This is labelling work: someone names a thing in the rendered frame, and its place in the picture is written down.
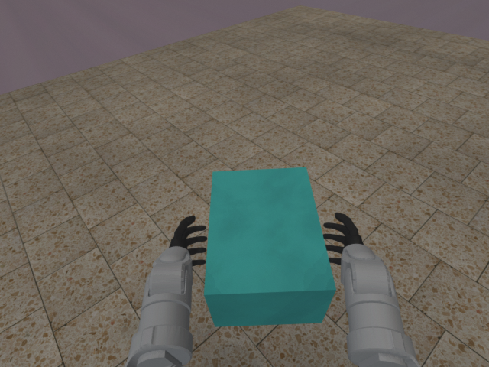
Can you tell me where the right robot hand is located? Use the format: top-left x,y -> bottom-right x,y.
323,213 -> 364,265

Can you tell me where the left robot hand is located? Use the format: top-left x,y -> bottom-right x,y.
169,216 -> 207,266

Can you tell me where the carton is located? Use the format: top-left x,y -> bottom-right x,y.
204,167 -> 336,327

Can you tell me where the left robot forearm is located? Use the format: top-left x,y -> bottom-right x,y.
125,246 -> 193,367

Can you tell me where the right robot forearm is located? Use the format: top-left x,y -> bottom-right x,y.
341,244 -> 420,367

